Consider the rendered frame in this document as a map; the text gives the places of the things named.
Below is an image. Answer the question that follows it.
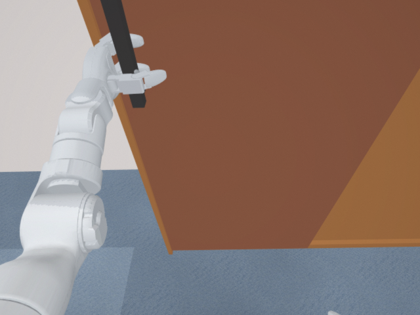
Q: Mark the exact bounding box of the robot left hand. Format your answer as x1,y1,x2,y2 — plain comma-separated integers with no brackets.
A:
82,33,167,99

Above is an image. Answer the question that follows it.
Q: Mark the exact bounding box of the left robot upper arm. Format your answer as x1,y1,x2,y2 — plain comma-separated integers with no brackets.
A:
0,192,108,315

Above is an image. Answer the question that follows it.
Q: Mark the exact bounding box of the wardrobe door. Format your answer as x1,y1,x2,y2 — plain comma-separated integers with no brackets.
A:
313,69,420,240
90,0,420,250

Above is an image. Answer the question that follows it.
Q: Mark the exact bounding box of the left robot forearm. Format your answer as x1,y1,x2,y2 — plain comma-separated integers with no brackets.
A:
20,77,114,248

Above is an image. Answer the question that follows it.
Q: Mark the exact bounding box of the handle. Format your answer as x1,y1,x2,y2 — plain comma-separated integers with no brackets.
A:
100,0,146,108

